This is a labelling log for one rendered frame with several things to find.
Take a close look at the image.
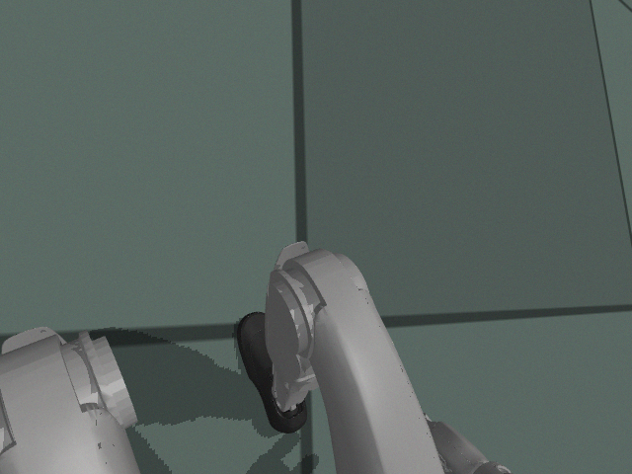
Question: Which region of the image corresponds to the right robot hand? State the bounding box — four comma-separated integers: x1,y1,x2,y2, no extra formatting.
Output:
424,413,490,474

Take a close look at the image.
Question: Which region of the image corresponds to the right robot foot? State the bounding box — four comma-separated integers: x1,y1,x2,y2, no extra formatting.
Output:
237,312,307,434

